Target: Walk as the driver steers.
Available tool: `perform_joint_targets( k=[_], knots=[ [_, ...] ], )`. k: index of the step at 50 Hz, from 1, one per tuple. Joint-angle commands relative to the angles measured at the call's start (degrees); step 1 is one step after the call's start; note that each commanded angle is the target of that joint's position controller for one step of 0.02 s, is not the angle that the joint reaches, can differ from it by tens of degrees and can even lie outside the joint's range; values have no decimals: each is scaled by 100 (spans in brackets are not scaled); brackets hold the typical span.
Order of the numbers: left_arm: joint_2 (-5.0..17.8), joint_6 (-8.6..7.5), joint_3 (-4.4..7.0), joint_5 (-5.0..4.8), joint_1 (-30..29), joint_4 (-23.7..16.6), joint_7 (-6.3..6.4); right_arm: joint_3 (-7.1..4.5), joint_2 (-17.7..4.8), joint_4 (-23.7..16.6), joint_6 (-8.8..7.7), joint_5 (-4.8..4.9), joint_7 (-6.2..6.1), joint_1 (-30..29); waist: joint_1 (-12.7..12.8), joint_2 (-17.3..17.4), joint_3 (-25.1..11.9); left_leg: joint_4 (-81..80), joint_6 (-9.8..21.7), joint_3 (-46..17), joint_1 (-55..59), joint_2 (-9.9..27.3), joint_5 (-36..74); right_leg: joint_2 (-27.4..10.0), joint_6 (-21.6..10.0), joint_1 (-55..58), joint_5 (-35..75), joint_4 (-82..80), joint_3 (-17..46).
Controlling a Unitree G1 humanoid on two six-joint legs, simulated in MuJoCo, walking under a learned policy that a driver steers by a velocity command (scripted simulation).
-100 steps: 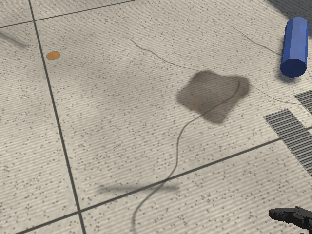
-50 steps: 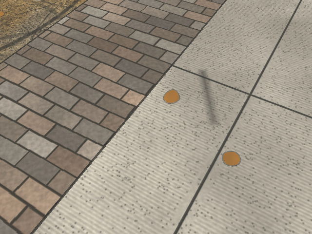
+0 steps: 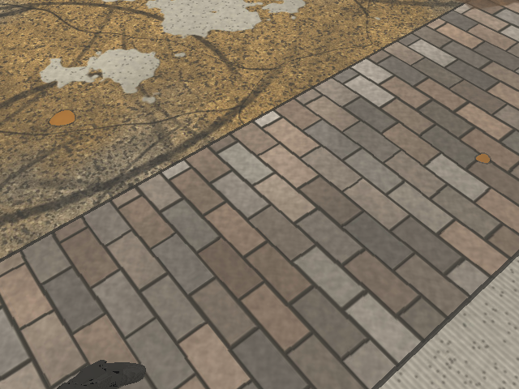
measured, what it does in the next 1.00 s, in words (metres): walks ahead, turning right: right foot, then left foot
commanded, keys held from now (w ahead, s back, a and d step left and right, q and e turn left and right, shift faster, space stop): w+q+shift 0.16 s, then w+e+shift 0.84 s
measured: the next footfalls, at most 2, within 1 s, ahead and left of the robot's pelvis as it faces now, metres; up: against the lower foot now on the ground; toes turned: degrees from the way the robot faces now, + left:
right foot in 0.22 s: +0.44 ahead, -0.16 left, +0.00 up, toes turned +13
left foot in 0.60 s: +0.72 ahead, +0.14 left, +0.00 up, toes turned +0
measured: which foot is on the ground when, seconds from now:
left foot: down 0.00-0.22, up 0.24-0.58, down 0.60-1.00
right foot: up 0.00-0.20, down 0.22-0.58, up 0.60-0.98, down 1.00-1.00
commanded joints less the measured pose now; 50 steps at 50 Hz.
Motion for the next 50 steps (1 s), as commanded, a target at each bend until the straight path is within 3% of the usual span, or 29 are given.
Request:
perform_joint_targets(
  k=[1, 4, 7, 9, 10, 11, 12, 13, 14, 15, 16, 18, 20, 22, 25, 28, 29, 30, 31, 32, 34, 37, 41, 43, 45, 47, 48, 49, 50],
  knots=[
    [547, 92, 70, -14, -364, -560, -73, -172, -783, -571, -250, 8, 5, -411, 313, -199, 397, -1523, 848, -1897, -1071, 1337, 1147, 10, 185, 165, 862, -1445, -469],
    [505, 50, 33, -169, -783, -744, -97, -250, -872, -524, -260, 77, 97, -169, -53, 91, 215, -1434, 420, -1743, -905, 1197, 2226, 307, 67, 901, 2579, -2789, -604],
    [702, 14, 95, -208, -817, -836, -48, -302, -974, -483, -224, 92, 66, -57, -126, 208, 10, -947, 150, -1914, -121, 1352, 3124, 537, -94, 1377, 2633, -3570, -516],
    [1099, -23, 275, -198, 143, -552, 58, -337, -1203, -435, -230, 28, 26, -83, 300, 204, -703, 288, -83, -1816, 523, 1406, 4788, 853, -259, 2368, 1984, -3637, -625],
    [1263, -55, 388, -194, 1201, -259, 131, -337, -1303, -403, -251, -29, 32, -249, 930, 218, -1171, 1469, -193, -1604, 477, 1392, 5066, 803, -380, 3291, 1754, -3643, -764],
    [1508, -72, 526, -148, 2435, 80, 240, -250, -1005, -440, -314, -113, 23, -483, 1532, 183, -1614, 3058, -280, -1321, -252, 1222, 4360, 339, -545, 4486, 1016, -3372, -417],
    [2085, -109, 695, 78, 2950, 219, 247, -24, -75, -666, -351, 88, 22, 113, 1145, -1596, -2454, 5531, -562, -776, -1941, 391, 321, -1380, -1365, 5962, -702, -3845, 2623],
    [1958, -55, 727, -87, 2515, 297, 120, 99, -137, -686, -374, 46, 35, 265, 850, -2192, -2457, 6057, -535, -631, -2933, 312, -1164, -1675, -1784, 5841, -1422, -5023, 4987],
    [1374, -46, 648, -148, 1845, 196, 50, 83, -366, -689, -321, -90, 20, -406, 784, -1154, -1299, 6009, -485, -603, -3397, 830, -718, -1372, -1823, 5013, -1531, -5080, 4251],
    [1074, -52, 601, -197, 1698, 288, 3, 105, -436, -825, -315, -192, 74, -999, 795, -289, -813, 5703, -524, -512, -3327, 1029, -483, -1117, -1791, 4272, -874, -5039, 3422],
    [930, -57, 559, -198, 1855, 476, -17, 118, -421, -1008, -316, -287, 119, -1504, 772, -6, -483, 5308, -545, -387, -3229, 1180, -532, -814, -1672, 3727, -122, -5068, 2854],
    [754, -92, 477, -242, 2144, 842, -17, 230, -131, -1352, -245, -409, 191, -1758, 440, -393, -193, 4738, -702, -246, -3205, 1411, -826, -483, -1647, 3122, 624, -5188, 2426],
    [869, -138, 516, -318, 2227, 947, 20, 337, -31, -1634, -216, -458, 230, -2011, 260, -421, -3, 3941, -898, -210, -3303, 1659, -1011, -448, -1727, 2720, 873, -5443, 2278],
    [1052, -134, 592, -278, 1885, 815, 62, 469, -4, -1941, -255, -344, 334, -2539, 171, -369, 185, 2420, -1075, 57, -2359, 1704, -153, -167, -1610, 1624, 1000, -5874, 1715],
    [1452, -145, 746, -362, 1799, 721, -60, 457, -114, -1815, -242, -141, 386, -2383, 78, -461, 3, 1497, -1149, 466, -20, 1318, 1014, -86, -1396, 533, 1519, -6221, 1380],
    [1492, -134, 760, -421, 2140, 811, -117, 236, -509, -1485, -243, -231, 165, -1623, -243, 42, -534, 830, -1044, 493, 972, 1156, 630, 190, -1072, 1318, 3133, -4402, 1038],
    [1472, -145, 761, -440, 2143, 812, -130, 134, -684, -1332, -279, -316, 59, -897, -626, 173, -1034, 860, -952, 327, 1955, 1412, 287, 493, -934, 936, 3220, -2943, 775],
    [973, -187, 631, -439, 2033, 649, -112, -11, -1139, -1301, -303, -435, -82, 137, -1023, 785, -1760, 449, -729, -1262, 2973, 2871, -1749, 827, -804, 156, 1453, -968, 424],
    [424, -121, 490, -602, 2473, 404, -66, -62, -1459, -1341, -240, -489, -139, 103, -549, 1591, -2132, -820, -390, -3974, 3101, 4158, -3488, 1028, -796, -835, -706, 578, 65],
    [676, -15, 497, -469, 2265, 375, -32, -54, -1126, -1331, -210, -341, -160, -407, -297, 1327, -1502, -1090, -120, -4373, 2491, 4007, -3811, 677, -867, -1397, -115, 1144, -37],
    [740, 122, 523, -298, 1608, 417, -124, 102, -362, -1263, -290, -235, -81, -873, -123, 436, -374, -1002, -232, -2360, 1381, 3399, -1838, 252, -815, -1427, 427, 852, -116],
    [460, 344, 488, -201, 1213, 289, -266, 166, -61, -890, -426, -116, -51, -640, 163, 541, 166, -1197, -553, -697, 747, 2930, 440, -34, -694, -1312, 499, 529, -151],
    [400, 413, 392, -209, 338, -283, -408, 164, -21, -678, -544, -69, -23, -773, 425, 542, 198, -1528, -647, 670, 714, 2712, 1999, -19, -687, -1445, 1397, -142, -436],
    [435, 405, 319, -230, -57, -446, -510, 130, -182, -645, -555, -74, -48, -943, 493, 327, 345, -1817, -777, 1395, 343, 2460, 2195, 104, -792, -716, 2060, -1288, -825],
    [397, 400, 257, -236, -244, -505, -560, 91, -489, -589, -576, -71, -59, -727, 482, 283, 370, -1540, -902, 1856, 291, 2422, 4343, 474, -1015, 230, 2286, -2096, -1399],
    [675, 390, 325, -206, 125, -368, -509, -5, -831, -556, -482, -72, -118, -484, 751, 446, -14, -559, -996, 1893, 919, 2559, 6707, 938, -1218, 898, 1946, -2328, -1704],
    [904, 370, 416, -221, 822, -172, -464, -62, -1023, -629, -368, -116, -157, -601, 1156, 539, -456, 418, -977, 1839, 977, 2662, 7243, 1135, -1326, 1679, 1673, -2333, -1678],
    [1155, 348, 549, -211, 1980, 153, -404, -102, -1162, -738, -260, -145, -187, -831, 1724, 563, -1018, 1906, -897, 1720, 643, 2783, 7357, 1239, -1524, 2937, 1483, -2422, -1428],
    [1432, 350, 720, -225, 2933, 527, -267, -100, -1112, -781, -203, -195, -149, -879, 2032, 171, -1440, 3912, -944, 1707, -339, 2485, 5408, 1240, -1699, 4464, 1224, -2754, -965]
  ],
)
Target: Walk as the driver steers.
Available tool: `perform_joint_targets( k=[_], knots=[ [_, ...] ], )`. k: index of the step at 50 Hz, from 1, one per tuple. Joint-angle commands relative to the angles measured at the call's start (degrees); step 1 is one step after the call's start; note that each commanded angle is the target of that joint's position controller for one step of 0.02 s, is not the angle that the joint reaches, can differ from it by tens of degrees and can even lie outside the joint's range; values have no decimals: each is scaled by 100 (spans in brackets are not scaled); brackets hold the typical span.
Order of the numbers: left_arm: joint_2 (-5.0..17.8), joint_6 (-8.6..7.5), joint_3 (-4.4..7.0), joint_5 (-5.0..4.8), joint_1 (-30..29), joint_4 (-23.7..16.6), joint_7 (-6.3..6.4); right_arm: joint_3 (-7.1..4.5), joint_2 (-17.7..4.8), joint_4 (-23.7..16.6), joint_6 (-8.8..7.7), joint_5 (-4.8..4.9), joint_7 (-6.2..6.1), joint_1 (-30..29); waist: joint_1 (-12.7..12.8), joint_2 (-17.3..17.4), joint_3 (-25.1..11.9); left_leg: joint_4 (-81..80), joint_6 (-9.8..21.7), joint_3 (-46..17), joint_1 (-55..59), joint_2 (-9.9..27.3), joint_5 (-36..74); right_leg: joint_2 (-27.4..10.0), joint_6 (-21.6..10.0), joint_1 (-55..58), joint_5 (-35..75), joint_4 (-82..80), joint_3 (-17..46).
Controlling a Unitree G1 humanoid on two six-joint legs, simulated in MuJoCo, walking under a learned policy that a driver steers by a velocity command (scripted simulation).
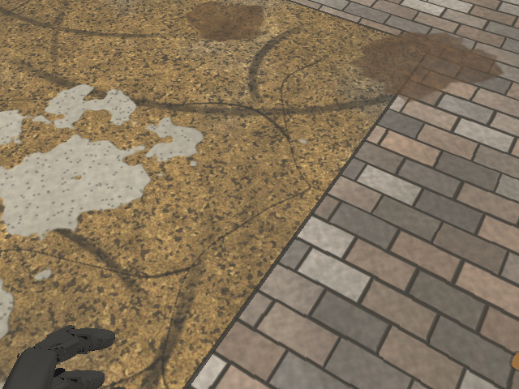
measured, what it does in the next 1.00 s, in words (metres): walks ahead, turning right: left foot, then right foot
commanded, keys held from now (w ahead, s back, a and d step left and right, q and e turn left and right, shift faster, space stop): w+e+shift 0.54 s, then w+shift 0.32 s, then w+q+shift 0.14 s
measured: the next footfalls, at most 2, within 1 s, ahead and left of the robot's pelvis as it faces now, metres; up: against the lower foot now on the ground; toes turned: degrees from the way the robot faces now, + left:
left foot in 0.42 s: +0.62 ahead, +0.08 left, +0.00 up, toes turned -28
right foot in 0.86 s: +0.83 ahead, -0.32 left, +0.00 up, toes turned -43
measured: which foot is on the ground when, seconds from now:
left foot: down 0.00-0.00, up 0.02-0.40, down 0.42-0.86, up 0.88-1.00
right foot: down 0.00-0.42, up 0.44-0.84, down 0.86-1.00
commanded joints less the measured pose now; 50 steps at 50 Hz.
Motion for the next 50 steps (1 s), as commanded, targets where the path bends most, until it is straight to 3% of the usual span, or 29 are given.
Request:
perform_joint_targets(
  k=[1, 2, 3, 4, 5, 7, 9, 11, 14, 17, 19, 20, 21, 22, 23, 25, 29, 34, 37, 39, 41, 42, 43, 44, 45, 46, 47, 49, 50],
  knots=[
    [1291, 121, 538, -122, 2805, 746, 313, -73, -489, -946, -36, -152, 95, -1173, 1415, -1000, -855, 5685, 282, -391, -4333, -204, -88, -413, -602, 4982, -374, -324, 1793],
    [1964, 189, 658, 39, 2437, 374, 325, -16, -580, -1647, -126, 10, 90, -726, 911, -1526, -2144, 7114, 116, -1621, -6177, -566, -841, -1638, -1834, 6589, -940, -1437, 5023],
    [1656, 219, 650, -23, 2499, 264, 409, 2, -881, -1709, -266, -72, 92, -1353, 1209, -249, -1959, 6706, 176, -2188, -6558, -206, -171, -1725, -1655, 6205, -1849, -2334, 5583],
    [1354, 174, 575, -41, 2332, 408, 474, 33, -874, -1699, -324, -51, 93, -1526, 920, 291, -930, 5994, 197, -2192, -6460, 46, 137, -1599, -1398, 5114, -1760, -2595, 5230],
    [1151, 90, 510, -48, 2175, 499, 492, 71, -780, -1677, -297, -119, 77, -1629, 601, 706, -430, 5379, 159, -2153, -6046, 257, 150, -1356, -1203, 4106, -1200, -2618, 4728],
    [894, -83, 385, -63, 1903, 501, 513, 115, -704, -1602, -35, -269, 74, -1414, 141, 827, -2, 4667, -4, -2161, -5211, 449, -116, -916, -1107, 2591, -297, -2651, 3894],
    [822, -216, 349, -109, 1896, 520, 463, 151, -565, -1754, 144, -264, 96, -1660, 43, 720, 202, 3695, -143, -2001, -4851, 561, -277, -613, -1073, 1737, -136, -2855, 3407],
    [828, -288, 373, -113, 1798, 494, 440, 253, -330, -2100, 153, -181, 172, -2439, 164, 506, 442, 2498, -194, -1786, -4364, 523, 808, -250, -879, 1022, -60, -3065, 3041],
    [927, -324, 460, -161, 1850, 505, 372, 303, -223, -2191, 120, 18, 253, -2877, 455, 205, 238, 1054, -97, -1689, -3369, 216, 2572, -69, -451, 1032, 541, -3022, 2899],
    [1011, -292, 521, -183, 2084, 573, 396, 206, -502, -2175, 91, 65, 210, -2869, 559, 55, 7, 288, 20, -1824, -3028, 14, 2461, -283, -169, 2074, 1330, -2467, 3218],
    [1252, -270, 567, -115, 2007, 577, 409, 7, -912, -1892, 57, 62, 93, -1847, 16, 165, -689, 160, 116, -1751, -1925, -307, 1388, -198, 87, 2553, 2651, -993, 3179],
    [1254, -301, 553, -95, 1741, 536, 379, -116, -1141, -1638, 33, 27, -6, -687, -675, 303, -1210, 220, 193, -1749, -623, -142, 966, 45, 250, 2042, 2630, 468, 2916],
    [496, -384, 339, -66, 1608, 357, 398, -264, -1553, -1461, -3, -134, -140, 561, -1057, 1114, -1940, 20, 341, -3110, 703, 1186, -1143, 403, 296, 1065, 249, 2527, 2453],
    [-140, -375, 130, -333, 2284, -42, 385, -333, -1975, -1553, 20, -262, -111, -32, -153, 3072, -2522, -1546, 863, -6688, 1310, 2635, -2646, 836, 472, -476, -2466, 3911, 1794],
    [304, -248, 114, -145, 1906, 150, 451, -311, -1436, -1716, 69, -196, -80, -858, -135, 1847, -1601, -1782, 1019, -6739, 389, 2395, -3422, 236, 411, -1100, -1780, 4248, 1576],
    [552, -118, 194, 18, 1308, 159, 299, -134, -734, -1588, 99, -136, -26, -1183, -80, 566, -556, -1542, 865, -4590, -918, 1813, -1581, -290, 467, -903, -1149, 3715, 1370],
    [72, 111, 37, 94, 923, -158, 34, -39, -428, -984, -118, 19, 89, -740, 207, 782, 34, -1900, 684, -2823, -1772, 1337, 344, -608, 597, -879, -838, 3327, 1400],
    [90, 57, -102, 54, 172, -508, -8, -56, -641, -737, -288, -15, 208, -716, 404, 648, 493, -2531, 795, -1371, -2186, 1080, 2062, -398, 618, -688, 373, 1552, 1207],
    [43, -37, -196, 58, -580, -602, -96, -62, -749, -448, -255, 7, 183, -223, 127, 365, 779, -2992, 780, -826, -1968, 1010, 3247, -165, 377, 30, 591, 258, 388],
    [94, -74, -196, 83, -586, -548, -56, -79, -1006, -291, -200, 21, 123, 12, 212, 575, 574, -2453, 774, -573, -1265, 1119, 5947, 170, 189, 542, 242, -155, 72],
    [344, -100, -89, 150, 290, -285, 76, -122, -1349, -189, -74, 13, 15, 32, 796, 1021, -195, -799, 780, -489, -741, 1311, 8281, 541, -8, 1603, -542, -268, 21],
    [523, -114, 20, 132, 1451, 94, 164, -134, -1446, -213, 4, 21, -24, -133, 1356, 1128, -796, 591, 800, -512, -992, 1341, 8390, 597, -156, 2815, -717, -514, 215],
    [783, -115, 163, 174, 2527, 438, 280, -113, -1360, -324, 26, 52, -30, -356, 1862, 1009, -1276, 2362, 774, -478, -2056, 1155, 7119, 216, -310, 4393, -769, -842, 782],
    [1269, -111, 289, 253, 2461, 503, 414, 70, -376, -567, 14, 49, 110, 102, 1067, -453, -1825, 4564, 680, -742, -4200, 303, 380, -1542, -456, 6122, -1928, -822, 3033],
    [1413, -110, 358, 153, 2574, 365, 448, 33, -598, -779, -27, 234, 102, 69, 1153, -504, -2728, 5894, 742, -1923, -5283, -370, -620, -2491, -829, 6606, -2120, -1755, 5520],
    [1126, -145, 358, 101, 2370, 538, 494, -26, -825, -913, -61, 242, 70, -684, 1142, 226, -1660, 5694, 815, -2195, -5789, -6, 149, -2148, -635, 5808, -1643, -2054, 4505],
    [846, -224, 288, 85, 2173, 694, 496, 38, -605, -922, -89, 249, 106, -820, 868, 293, -688, 5220, 806, -2058, -5700, 183, 457, -1991, -552, 4693, -966, -2280, 3738],
    [303, -386, 149, 108, 1748, 804, 486, 57, -398, -653, 99, 118, 197, -637, 334, 545, -7, 4531, 741, -2144, -5009, 490, 660, -1440, -76, 3253, -360, -2712, 2539],
    [185, -444, 108, 72, 1768, 840, 483, 76, -276, -564, 214, 85, 268, -362, 184, 150, -53, 4348, 678, -2147, -4710, 553, 700, -1469, -38, 2919, -348, -2927, 2264]
  ],
)
Over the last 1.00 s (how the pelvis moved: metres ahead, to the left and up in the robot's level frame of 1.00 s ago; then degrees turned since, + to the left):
0.94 -0.03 -0.03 -18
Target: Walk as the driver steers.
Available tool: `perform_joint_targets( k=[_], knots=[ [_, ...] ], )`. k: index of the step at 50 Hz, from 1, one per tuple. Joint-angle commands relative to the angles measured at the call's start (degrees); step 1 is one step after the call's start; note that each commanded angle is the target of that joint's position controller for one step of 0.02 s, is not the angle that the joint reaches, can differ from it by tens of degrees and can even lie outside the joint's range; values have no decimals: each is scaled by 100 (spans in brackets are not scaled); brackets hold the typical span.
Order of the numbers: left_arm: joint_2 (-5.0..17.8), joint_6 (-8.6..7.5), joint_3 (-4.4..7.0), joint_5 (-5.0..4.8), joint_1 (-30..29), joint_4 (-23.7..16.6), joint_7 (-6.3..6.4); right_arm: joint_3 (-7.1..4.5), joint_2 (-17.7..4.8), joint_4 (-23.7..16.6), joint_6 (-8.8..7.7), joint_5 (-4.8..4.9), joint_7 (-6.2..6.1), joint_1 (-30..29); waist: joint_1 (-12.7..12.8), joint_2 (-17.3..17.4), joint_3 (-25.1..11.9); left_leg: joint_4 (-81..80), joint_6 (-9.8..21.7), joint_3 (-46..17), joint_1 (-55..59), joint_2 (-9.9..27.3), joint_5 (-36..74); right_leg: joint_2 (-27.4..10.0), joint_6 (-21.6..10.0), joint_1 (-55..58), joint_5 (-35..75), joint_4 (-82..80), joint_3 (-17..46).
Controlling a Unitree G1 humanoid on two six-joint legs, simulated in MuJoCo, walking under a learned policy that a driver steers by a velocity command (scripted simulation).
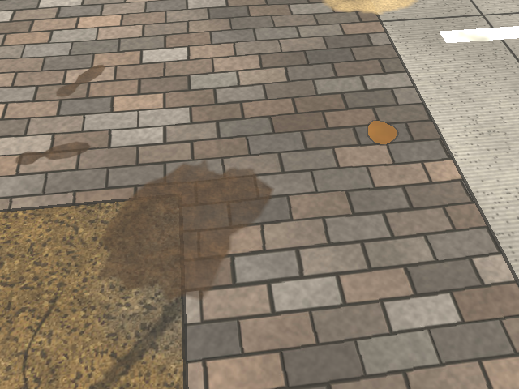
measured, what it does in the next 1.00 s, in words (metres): walks ahead, turning left: left foot, then right foot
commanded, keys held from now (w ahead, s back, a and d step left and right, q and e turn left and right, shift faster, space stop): w+q+shift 0.14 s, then q+shift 0.86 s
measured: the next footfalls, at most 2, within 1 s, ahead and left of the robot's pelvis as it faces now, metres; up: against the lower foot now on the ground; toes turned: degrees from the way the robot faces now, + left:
left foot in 0.28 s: +0.49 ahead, +0.10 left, +0.00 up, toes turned +15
right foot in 0.78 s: +0.68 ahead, +0.02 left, +0.00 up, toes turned +50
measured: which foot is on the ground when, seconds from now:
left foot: up 0.00-0.26, down 0.28-0.78, up 0.80-1.00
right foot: down 0.00-0.28, up 0.30-0.76, down 0.78-1.00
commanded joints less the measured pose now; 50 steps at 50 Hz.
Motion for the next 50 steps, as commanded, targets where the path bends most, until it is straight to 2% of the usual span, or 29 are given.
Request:
perform_joint_targets(
  k=[1, 2, 4, 7, 9, 11, 13, 14, 15, 16, 17, 18, 19, 21, 22, 25, 28, 31, 34, 36, 38, 39, 40, 41, 42, 43, 44, 46, 50],
  knots=[
    [326, -292, 139, -99, 450, -66, 31, -144, -519, -184, 167, -82, 132, 227, 95, -106, 80, -240, -19, -300, -1376, 428, 214, -1768, -310, 873, 933, -2039, 1650],
    [368, -355, 151, -177, 519, 24, 10, -140, -430, -270, 221, -101, 172, -33, 88, -237, 271, -376, -52, -234, -1628, 460, 350, -1739, -239, 779, 1128, -2235, 1341],
    [360, -439, 146, -180, 570, 103, -23, -128, -386, -523, 232, -62, 223, -802, 189, -204, 588, -900, -50, -7, -1980, 396, 997, -1449, 40, 678, 2006, -2517, 541],
    [334, -508, 90, -182, 549, 180, -23, -44, -285, -735, 152, 12, 315, -1420, 193, -258, 619, -2166, 92, 659, -1590, 115, 2114, -1099, 370, 642, 3617, -2589, -495],
    [441, -535, 69, -266, 700, 248, 76, 13, -220, -846, 88, -69, 407, -1745, 226, -55, 693, -3217, 184, 1226, -1056, -250, 2710, -1143, 534, 839, 5382, -2266, -787],
    [789, -539, 136, -309, 665, 192, 259, -39, -405, -606, 68, -160, 449, -1113, -68, -294, 133, -3727, 253, 1503, -30, -791, 2977, -1269, 733, 1241, 6927, -1149, -849],
    [1091, -389, 229, -284, 273, 25, 377, -266, -908, -56, 124, -242, 365, 757, -929, -468, -857, -3615, 489, 1223, 2053, -1202, 2496, -1464, 898, 812, 7432, 1312, -685],
    [1155, -304, 289, -321, -115, -42, 337, -428, -1177, 180, 139, -192, 224, 1648, -1467, -143, -1077, -4084, 887, 616, 2907, -817, 2910, -1155, 1004, 188, 5300, 3594, -702],
    [588, -266, 200, -278, -268, -74, 199, -548, -1481, 179, 152, 0, 35, 1421, -1194, 1158, -679, -4279, 1083, -112, 3396, -205, 5529, 78, 1044, -1188, -1427, 5907, -736],
    [169, -237, 43, -374, 1061, -520, 269, -681, -2182, -15, 139, -186, 49, 1067, -176, 1327, -2150, -3760, 2375, -2366, 5031, 1384, 8409, -10, 1230, -2572, -2071, 7688, 493],
    [491, -248, -20, -214, 883, -597, 297, -756, -2006, -483, 205, -44, 4, 521, -351, 60, -2977, -4524, 2578, -3315, 4908, 1534, 6492, -228, 1043, -2660, -1311, 7403, 1053],
    [557, -230, -49, -144, 668, -639, 263, -678, -1667, -626, 282, 21, -97, -51, -6, -391, -1937, -5132, 2357, -3224, 3524, 1271, 4517, -507, 932, -2587, -1028, 6666, 1146],
    [580, -171, -22, -18, 306, -682, 248, -558, -1253, -635, 329, 49, -124, -386, 236, -779, -1011, -5539, 2066, -2894, 2341, 900, 3564, -721, 950, -2496, -1045, 5960, 1084],
    [619, 134, -8, 78, 197, -742, 272, -472, -1071, -621, 281, 51, -115, -397, 431, -869, -295, -5671, 1771, -2274, 805, 571, 4569, -926, 1091, -1857, -1060, 4924, 994],
    [528, 255, -33, 69, 142, -806, 293, -484, -1139, -597, 243, 32, -74, -360, 480, -819, -273, -5648, 1664, -2002, 338, 360, 4895, -986, 1156, -1534, -1059, 4393, 941],
    [315, 325, -99, -31, -83, -1012, 291, -586, -1341, -680, 222, -65, -51, -401, 460, -404, -825, -5259, 1281, -1674, 348, -114, 5522, -901, 1186, -1283, -345, 3386, 849],
    [361, 388, -106, -72, -562, -1203, 282, -640, -1328, -790, 387, 27, -117, -394, 247, 32, -1024, -5032, 708, -1821, 684, -426, 4488, -785, 1138, -1449, 364, 2731, 959],
    [430, 405, -117, -117, -1061, -1348, 275, -705, -1376, -887, 531, 24, -153, -268, -21, 346, -829, -5028, 518, -2409, 1116, -451, 3241, -617, 1106, -1772, 352, 2192, 1178],
    [541, 291, -111, -177, -1318, -1395, 288, -750, -1391, -969, 573, -54, -140, -229, -164, 552, -607, -4818, 611, -2928, 1554, -330, 3136, -441, 1010, -1822, 0, 1556, 1388],
    [626, 195, -97, -217, -1201, -1349, 293, -765, -1396, -1050, 574, -80, -124, -361, -109, 664, -559, -4622, 552, -3189, 1603, -326, 3300, -325, 908, -1384, -141, 915, 1487],
    [685, 121, -68, -226, -771, -1218, 320, -749, -1363, -1173, 571, -35, -110, -722, 179, 774, -424, -4463, 232, -3284, 1115, -554, 2617, -300, 807, -333, 179, -347, 1435],
    [777, 76, -29, -177, -487, -1126, 366, -707, -1242, -1229, 556, 37, -113, -823, 331, 504, -430, -4025, -44, -3003, 547, -842, 1513, -714, 699, 563, 845, -1131, 1598],
    [1211, 109, 69, -144, -512, -1187, 430, -571, -695, -1256, 545, 60, -131, -206, -45, -850, -848, -2680, -352, -1856, -125, -1443, -1370, -2299, 264, 1583, 1719, -1188, 2825],
    [1391, 234, 111, -167, -341, -1230, 379, -645, -1129, -1348, 576, -61, -146, -71, 64, -1442, -1136, -1841, -488, -808, -920, -1904, -2536, -3094, -474, 1765, 2629, -1191, 4116],
    [1077, 305, 92, -215, -260, -1189, 360, -719, -1454, -1239, 592, -256, -117, -239, 118, -901, -916, -1058, -567, -666, -1157, -1363, -1998, -2955, -595, 1654, 2941, -1082, 3692],
    [764, 353, 17, -221, -400, -1226, 361, -749, -1491, -1160, 631, -233, -52, -383, 116, -587, -674, -809, -618, -594, -1118, -1140, -1500, -2562, -450, 1344, 2839, -995, 2852],
    [691, 400, -2, -180, -620, -1275, 355, -739, -1411, -1137, 688, -145, 19, -408, 50, -555, -494, -638, -689, -520, -1010, -1024, -1164, -2186, -293, 1049, 2673, -1041, 2202],
    [749, 417, 36, -110, -732, -1294, 361, -686, -1334, -1141, 768, -36, 143, -384, 19, -873, -438, -190, -790, -205, -923, -918, -767, -1855, -247, 782, 2963, -1040, 1430],
    [776, 382, 132, -75, -367, -1201, 302, -584, -1180, -1321, 831, 0, 203, -848, 244, -965, -404, -561, -842, 69, -1103, -625, -555, -2019, -344, 970, 2520, -1179, 964]
  ],
)
Over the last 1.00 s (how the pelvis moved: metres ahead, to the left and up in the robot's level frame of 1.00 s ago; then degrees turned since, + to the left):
0.82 -0.25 0.03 -40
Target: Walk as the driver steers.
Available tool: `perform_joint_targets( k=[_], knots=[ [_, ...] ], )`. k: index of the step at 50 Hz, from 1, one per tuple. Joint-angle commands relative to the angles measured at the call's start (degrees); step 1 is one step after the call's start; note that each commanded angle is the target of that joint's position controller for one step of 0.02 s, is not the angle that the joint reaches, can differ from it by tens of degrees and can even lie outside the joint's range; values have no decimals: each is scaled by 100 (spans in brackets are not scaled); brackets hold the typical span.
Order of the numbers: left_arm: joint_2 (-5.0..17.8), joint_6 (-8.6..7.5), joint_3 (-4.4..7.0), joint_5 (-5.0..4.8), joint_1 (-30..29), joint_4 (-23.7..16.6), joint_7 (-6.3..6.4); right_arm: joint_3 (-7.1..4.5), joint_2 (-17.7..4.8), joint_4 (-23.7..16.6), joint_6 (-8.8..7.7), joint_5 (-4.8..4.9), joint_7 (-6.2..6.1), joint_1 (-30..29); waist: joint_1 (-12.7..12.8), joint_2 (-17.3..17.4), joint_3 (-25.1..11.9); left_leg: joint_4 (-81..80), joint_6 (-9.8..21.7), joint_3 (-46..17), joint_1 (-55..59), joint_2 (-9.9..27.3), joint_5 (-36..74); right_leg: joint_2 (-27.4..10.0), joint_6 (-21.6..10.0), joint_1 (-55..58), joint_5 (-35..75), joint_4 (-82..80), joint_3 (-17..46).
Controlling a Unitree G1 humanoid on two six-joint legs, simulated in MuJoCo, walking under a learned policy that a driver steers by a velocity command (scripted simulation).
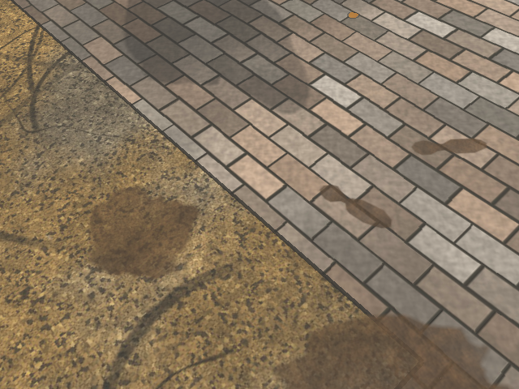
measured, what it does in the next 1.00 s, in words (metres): steps on the spot: left foot, then right foot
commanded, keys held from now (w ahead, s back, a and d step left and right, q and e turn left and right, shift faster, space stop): q+shift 0.16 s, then shift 0.50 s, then e+shift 0.34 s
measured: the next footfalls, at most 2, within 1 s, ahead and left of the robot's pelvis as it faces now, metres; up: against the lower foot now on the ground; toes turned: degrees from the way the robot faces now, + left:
left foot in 0.26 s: +0.01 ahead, +0.12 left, +0.00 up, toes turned +16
right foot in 0.68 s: +0.06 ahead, -0.07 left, +0.00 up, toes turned +19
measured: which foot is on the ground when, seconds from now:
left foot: up 0.00-0.24, down 0.26-1.00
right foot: down 0.00-0.26, up 0.28-0.66, down 0.68-0.94, up 0.96-1.00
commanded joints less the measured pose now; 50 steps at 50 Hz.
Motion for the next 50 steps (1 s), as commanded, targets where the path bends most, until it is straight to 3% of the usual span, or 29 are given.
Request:
perform_joint_targets(
  k=[1, 6, 9, 11, 12, 13, 14, 15, 16, 17, 18, 20, 23, 27, 31, 33, 34, 35, 36, 37, 38, 40, 43, 45, 46, 47, 48, 49, 50],
  knots=[
    [812, -74, 291, 31, 195, -271, -14, -34, -274, -430, 12, 18, 73, -7, 109, -1290, -668, -178, -55, 285, -399, 276, 146, -1380, -934, 957, 1887, -731, 696],
    [956, -96, 434, 53, 302, -199, -111, 65, -34, -679, 37, 31, 207, -445, 202, -1349, -706, -1484, 107, 551, 234, 600, 16, -1675, -898, 875, 1437, -700, 133],
    [1060, -94, 508, 40, 355, -163, -209, 89, 13, -765, 37, 75, 208, -557, 255, -1493, -772, -2358, 270, 886, 972, 455, -159, -1702, -719, 638, 1451, -424, -221],
    [1136, -65, 544, -46, 450, -92, -262, 89, 38, -755, 3, 47, 170, -447, 188, -1485, -821, -3153, 415, 933, 1360, 307, -50, -1748, -591, 617, 1649, -24, -281],
    [1125, -25, 547, -132, 403, -63, -280, 89, 71, -638, -48, -11, 117, -142, -24, -1263, -863, -3993, 513, 948, 1873, 202, 510, -1674, -371, 384, 1584, 409, -466],
    [996, 9, 527, -167, 690, 31, -314, 43, -130, -500, -128, -101, 27, 149, -132, -520, -921, -4860, 614, 340, 2586, 428, 1164, -1437, -7, -186, 931, 1161, -737],
    [416, 80, 390, -53, 1043, -100, -369, -26, -702, -547, -211, -116, -66, 255, 111, 1218, -951, -5063, 950, -1806, 3283, 2194, 2928, -766, 402, -1583, -2522, 2716, -1051],
    [534, 211, 362, 18, 435, -398, -242, -207, -1212, -634, -240, -20, -111, 461, -382, 1341, -983, -4837, 1918, -2292, 2600, 2826, 4526, -191, 515, -2038, -2786, 3483, -286],
    [703, 270, 409, -54, 161, -331, -202, -85, -753, -513, -239, -24, -127, 458, -374, 679, -902, -4788, 1935, -1638, 2602, 2440, 4492, -342, 483, -1982, -2341, 3817, 122],
    [646, 258, 406, -149, 219, -235, -209, 46, -444, -491, -231, -23, -165, 26, -117, 667, -601, -4877, 1761, -1157, 2264, 2033, 4140, -316, 415, -1864, -1873, 3739, 226],
    [704, 218, 428, -154, 406, -59, -223, 107, -267, -508, -224, -31, -195, -375, 102, 601, -528, -4934, 1542, -822, 2211, 1649, 3798, -336, 397, -1705, -1459, 3565, 257],
    [803, 226, 473, -48, 751, 209, -250, 204, -54, -484, -259, 14, -259, -509, 190, 618, -700, -4915, 1523, -533, 2242, 1419, 4194, -169, 390, -1404, -1105, 3733, 127],
    [590, 272, 418, -106, 726, 297, -287, 254, 15, -337, -340, -9, -259, -348, 134, 325, -747, -5007, 1555, -625, 2353, 1482, 3823, -106, 361, -1255, -1055, 3298, 197],
    [399, 306, 342, -84, 519, 338, -261, 288, 39, -118, -376, -63, -249, -190, -18, 427, -553, -5079, 1603, -847, 2211, 1508, 2878, -41, 244, -843, -1221, 2137, 238],
    [338, 261, 307, -133, 561, 449, -176, 310, 33, 93, -390, -100, -224, -194, 2, 379, -531, -4909, 1621, -1095, 1857, 1516, 2808, 122, 84, -132, -1316, 1158, 206],
    [193, 176, 253, -120, 822, 596, -134, 357, 114, 171, -397, -31, -260, -379, 266, 130, -598, -4692, 1386, -1080, 1580, 1358, 2614, 150, -16, 649, -401, -117, 171],
    [160, 88, 199, -61, 924, 675, -128, 448, 355, 227, -439, -28, -298, -339, 312, -168, -776, -4688, 1096, -950, 1345, 1274, 2094, -191, -53, 1248, 300, -711, 589],
    [540, -12, 231, 26, 828, 598, -112, 464, 458, 205, -467, -59, -317, -164, 106, -785, -833, -4182, 827, -545, 1192, 846, 1512, -978, -189, 1365, 739, -940, 1556],
    [939, -38, 341, -124, 302, 562, -174, 409, 367, 308, -397, -50, -338, -26, -192, -1405, -435, -4339, 676, -14, 1606, 233, 808, -1242, -595, 276, 1252, -763, 1960],
    [851, -44, 356, -148, 147, 497, -259, 361, 135, 379, -374, -123, -380, -102, -101, -1345, -334, -4160, 608, 147, 1769, 222, 725, -1167, -659, 88, 1296, -745, 2051],
    [916, -36, 401, -162, 214, 488, -303, 311, 60, 406, -376, -121, -395, -120, -14, -1415, -302, -3925, 594, 270, 1693, 120, 659, -1087, -672, 62, 1380, -687, 2112],
    [1017, 10, 487, -176, 290, 468, -296, 274, 106, 404, -376, -71, -389, -11, 24, -1443, -329, -3511, 568, 383, 1330, 1, 424, -1043, -828, 219, 1693, -524, 2325],
    [1012, 78, 586, -141, 395, 457, -293, 304, 344, 282, -411, -9, -415, -44, 123, -1305, -546, -3218, 525, 294, 902, -87, -214, -1063, -1028, 553, 2026, -365, 2776],
    [1015, 145, 648, -146, 221, 412, -300, 313, 387, 237, -461, 34, -446, 67, 53, -1221, -647, -3607, 514, 184, 1054, -69, -23, -903, -915, 491, 1774, -297, 2894],
    [986, 182, 664, -173, -37, 337, -313, 312, 382, 273, -497, 41, -471, 291, -99, -1160, -709, -4175, 525, 162, 1502, -27, 331, -697, -725, 201, 1492, -166, 2785],
    [842, 200, 642, -212, -273, 219, -327, 269, 216, 317, -536, 1, -513, 560, -227, -928, -778, -4920, 590, -111, 2181, 303, 581, -351, -415, -370, 831, 143, 2527],
    [407, 185, 540, -272, -246, 47, -348, 133, -394, 279, -531, -112, -556, 647, -165, 146, -762, -5585, 1000, -1340, 2870, 1519, 516, 323, 8, -1437, -536, 1119, 1762],
    [386, 194, 532, -121, 36, 50, -303, 55, -708, 172, -481, -145, -535, 196, 21, 1191, -606, -5729, 1671, -2233, 2466, 2719, 1688, 839, 138, -1913, -2287, 2347, 606],
    [815, 217, 632, 31, 95, 189, -302, 171, -273, 45, -466, -165, -492, 134, 81, 418, -563, -5503, 1915, -1870, 2193, 2812, 2722, 328, 139, -1784, -2296, 3359, 681]
  ],
)
Over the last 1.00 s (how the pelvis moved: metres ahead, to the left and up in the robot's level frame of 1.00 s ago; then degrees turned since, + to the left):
0.55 0.02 0.01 54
